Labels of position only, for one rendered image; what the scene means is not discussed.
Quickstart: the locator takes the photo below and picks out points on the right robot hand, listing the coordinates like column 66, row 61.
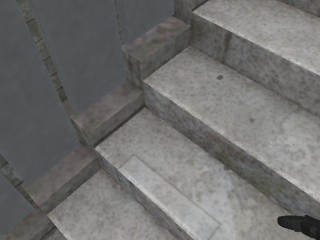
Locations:
column 306, row 224

